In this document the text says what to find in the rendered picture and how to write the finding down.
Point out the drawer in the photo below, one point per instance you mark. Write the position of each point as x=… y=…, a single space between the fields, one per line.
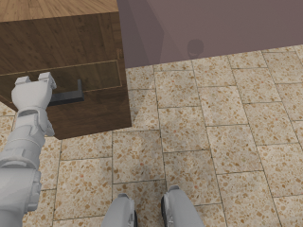
x=93 y=76

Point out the right robot shin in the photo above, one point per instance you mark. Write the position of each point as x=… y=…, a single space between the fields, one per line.
x=170 y=219

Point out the robot left upper arm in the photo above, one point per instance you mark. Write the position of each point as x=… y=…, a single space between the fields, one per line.
x=20 y=190

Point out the cabinet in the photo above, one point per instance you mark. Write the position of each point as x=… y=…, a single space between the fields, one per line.
x=42 y=34

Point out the left robot shin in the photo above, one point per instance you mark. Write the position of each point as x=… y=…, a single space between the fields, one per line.
x=125 y=195

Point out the robot left forearm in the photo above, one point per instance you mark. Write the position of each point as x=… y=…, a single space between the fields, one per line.
x=25 y=142

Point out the left robot hand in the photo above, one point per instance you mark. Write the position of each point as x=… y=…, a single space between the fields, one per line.
x=38 y=93

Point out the robot shin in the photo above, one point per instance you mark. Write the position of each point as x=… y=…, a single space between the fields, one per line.
x=125 y=195
x=170 y=219

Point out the handle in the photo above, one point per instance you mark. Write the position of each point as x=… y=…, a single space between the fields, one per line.
x=67 y=97

